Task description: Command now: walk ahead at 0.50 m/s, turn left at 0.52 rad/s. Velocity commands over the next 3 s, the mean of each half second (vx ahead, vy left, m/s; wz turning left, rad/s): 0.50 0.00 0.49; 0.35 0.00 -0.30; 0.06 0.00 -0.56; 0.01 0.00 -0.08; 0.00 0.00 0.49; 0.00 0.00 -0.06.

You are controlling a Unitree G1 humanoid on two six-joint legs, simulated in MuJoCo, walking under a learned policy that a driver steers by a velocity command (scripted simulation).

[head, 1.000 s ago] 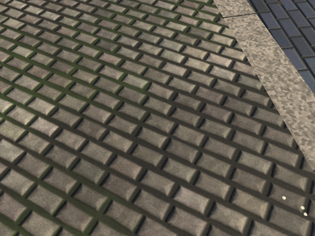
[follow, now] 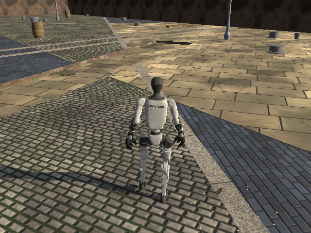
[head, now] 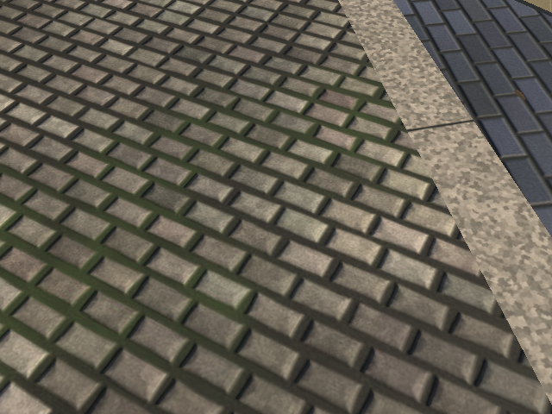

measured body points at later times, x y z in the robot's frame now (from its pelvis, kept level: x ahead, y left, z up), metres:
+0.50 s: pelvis +0.25 +0.08 +0.00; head +0.28 +0.10 +0.45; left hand +0.31 +0.36 -0.13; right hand +0.37 -0.18 -0.12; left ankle +0.23 +0.12 -0.75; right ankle +0.37 -0.08 -0.67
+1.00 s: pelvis +0.50 +0.08 -0.01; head +0.55 +0.07 +0.43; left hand +0.57 +0.36 -0.13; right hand +0.63 -0.17 -0.14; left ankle +0.48 +0.23 -0.66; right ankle +0.57 +0.04 -0.75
